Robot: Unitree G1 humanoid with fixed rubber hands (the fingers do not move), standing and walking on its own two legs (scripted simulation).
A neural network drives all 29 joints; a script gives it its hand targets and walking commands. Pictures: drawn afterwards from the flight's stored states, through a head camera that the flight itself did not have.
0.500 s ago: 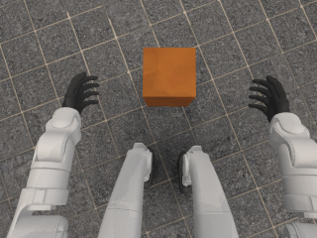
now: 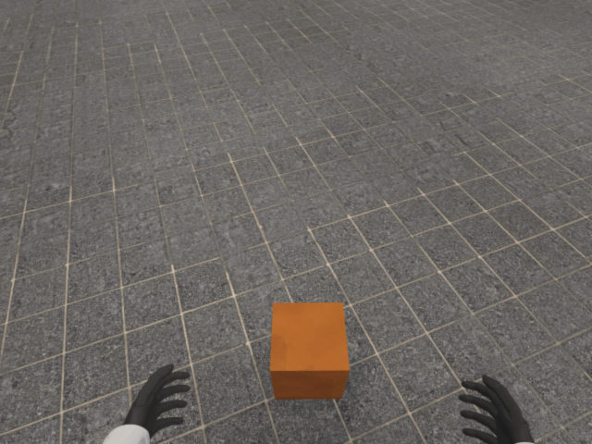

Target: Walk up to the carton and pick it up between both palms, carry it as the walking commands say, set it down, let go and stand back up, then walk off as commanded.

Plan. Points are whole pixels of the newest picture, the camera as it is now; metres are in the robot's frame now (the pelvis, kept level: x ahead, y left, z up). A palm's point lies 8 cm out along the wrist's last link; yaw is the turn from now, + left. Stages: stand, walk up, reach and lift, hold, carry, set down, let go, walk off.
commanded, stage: let go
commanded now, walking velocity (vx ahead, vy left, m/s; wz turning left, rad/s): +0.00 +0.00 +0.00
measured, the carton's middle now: (308, 352) +0.51 +0.00 -0.62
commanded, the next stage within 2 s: stand in 0.44 s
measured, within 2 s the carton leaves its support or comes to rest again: neither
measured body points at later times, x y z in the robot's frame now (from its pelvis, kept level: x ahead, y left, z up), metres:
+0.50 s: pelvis +0.03 +0.00 +0.01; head +0.03 -0.01 +0.46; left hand +0.20 +0.24 -0.05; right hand +0.19 -0.26 -0.06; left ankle +0.05 +0.10 -0.71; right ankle +0.04 -0.10 -0.71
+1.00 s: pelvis +0.06 +0.00 +0.01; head +0.03 -0.01 +0.46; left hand +0.22 +0.27 -0.05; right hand +0.21 -0.27 -0.06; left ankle +0.05 +0.10 -0.71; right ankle +0.04 -0.10 -0.71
